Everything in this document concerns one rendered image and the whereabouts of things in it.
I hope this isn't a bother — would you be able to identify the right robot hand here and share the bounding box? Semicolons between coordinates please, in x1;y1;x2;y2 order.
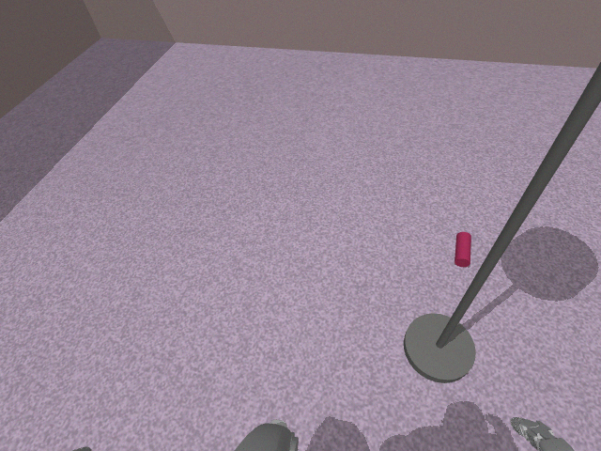
511;417;575;451

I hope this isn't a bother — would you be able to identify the floor lamp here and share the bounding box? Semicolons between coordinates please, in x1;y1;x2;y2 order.
404;62;601;383

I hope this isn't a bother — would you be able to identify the can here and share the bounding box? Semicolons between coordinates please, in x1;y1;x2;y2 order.
455;232;471;267

